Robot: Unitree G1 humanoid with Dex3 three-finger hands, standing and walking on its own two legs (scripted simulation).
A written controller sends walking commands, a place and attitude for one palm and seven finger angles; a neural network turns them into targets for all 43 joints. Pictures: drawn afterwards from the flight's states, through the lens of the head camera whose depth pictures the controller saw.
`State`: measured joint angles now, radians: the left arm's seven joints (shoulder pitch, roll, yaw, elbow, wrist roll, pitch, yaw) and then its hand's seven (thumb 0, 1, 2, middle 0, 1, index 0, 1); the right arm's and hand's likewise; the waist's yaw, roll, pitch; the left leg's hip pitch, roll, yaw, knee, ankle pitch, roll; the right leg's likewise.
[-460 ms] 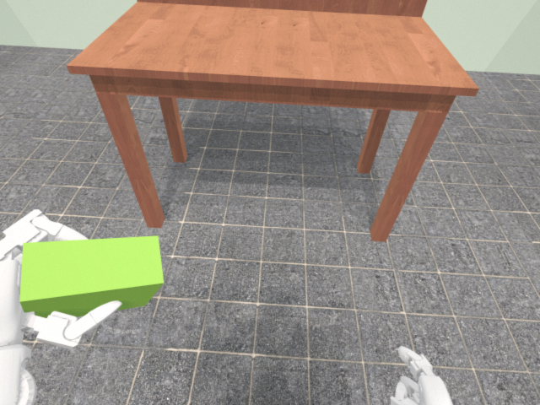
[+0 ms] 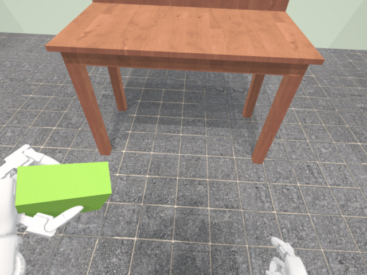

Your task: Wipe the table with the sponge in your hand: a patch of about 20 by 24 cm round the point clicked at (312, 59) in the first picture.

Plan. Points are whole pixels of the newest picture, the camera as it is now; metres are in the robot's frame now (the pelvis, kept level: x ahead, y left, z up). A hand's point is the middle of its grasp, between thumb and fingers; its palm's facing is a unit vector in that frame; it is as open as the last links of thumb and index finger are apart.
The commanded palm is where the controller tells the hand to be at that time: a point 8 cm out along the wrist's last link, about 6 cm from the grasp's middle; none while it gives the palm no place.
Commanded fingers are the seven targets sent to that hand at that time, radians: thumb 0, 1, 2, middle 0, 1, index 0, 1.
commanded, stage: walk to a spot facing it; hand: left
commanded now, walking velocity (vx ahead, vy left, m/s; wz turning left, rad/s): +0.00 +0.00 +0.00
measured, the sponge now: (78, 190) +0.23 +0.20 +0.14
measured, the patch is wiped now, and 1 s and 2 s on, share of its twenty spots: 0.00 0.00 0.00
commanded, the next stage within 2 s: turn to face it in 1.00 s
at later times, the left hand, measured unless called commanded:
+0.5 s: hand (65, 163) +0.27 +0.24 +0.15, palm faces +0.44 -0.83 -0.34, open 9.8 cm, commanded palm +0.21 +0.28 +0.18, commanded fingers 0.00 0.10 1.30 -1.20 -1.60 -1.20 -1.60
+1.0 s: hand (136, 102) +0.44 +0.14 +0.16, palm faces +0.33 -0.79 -0.51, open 9.8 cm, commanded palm +0.36 +0.20 +0.18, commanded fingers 0.00 0.10 1.30 -1.20 -1.60 -1.20 -1.60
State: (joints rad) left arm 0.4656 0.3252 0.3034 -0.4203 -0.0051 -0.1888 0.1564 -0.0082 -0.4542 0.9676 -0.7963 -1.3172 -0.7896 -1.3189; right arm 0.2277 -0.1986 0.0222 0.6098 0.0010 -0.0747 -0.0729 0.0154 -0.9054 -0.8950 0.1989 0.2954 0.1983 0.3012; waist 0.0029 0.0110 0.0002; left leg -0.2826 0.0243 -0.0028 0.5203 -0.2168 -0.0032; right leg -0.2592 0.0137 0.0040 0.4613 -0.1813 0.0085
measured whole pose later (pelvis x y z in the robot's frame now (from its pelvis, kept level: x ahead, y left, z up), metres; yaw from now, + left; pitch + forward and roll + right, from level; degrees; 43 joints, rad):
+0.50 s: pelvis +0.06 -0.01 -0.02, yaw +2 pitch -1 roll +0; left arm 0.44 0.32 0.31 -0.45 0.00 -0.21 0.17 -0.01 -0.45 0.97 -0.80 -1.32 -0.79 -1.32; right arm 0.27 -0.21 0.01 0.66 -0.01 -0.05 -0.08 0.02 -0.91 -0.89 0.20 0.30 0.20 0.30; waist -0.01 -0.03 -0.01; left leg -0.28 0.04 0.08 0.65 -0.35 0.01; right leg -0.26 -0.02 -0.02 0.67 -0.39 -0.01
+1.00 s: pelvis +0.20 -0.08 -0.02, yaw +0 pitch -1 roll +0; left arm 0.47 0.38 0.38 -0.54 0.00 -0.23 0.13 -0.01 -0.45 0.97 -0.80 -1.32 -0.79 -1.32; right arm 0.15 -0.22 -0.03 0.65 0.00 -0.02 -0.05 0.02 -0.91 -0.89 0.20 0.30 0.20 0.30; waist -0.04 0.04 0.13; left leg -0.50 0.08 0.02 1.34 -0.41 -0.01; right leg -0.35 -0.06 -0.23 0.67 -0.30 -0.08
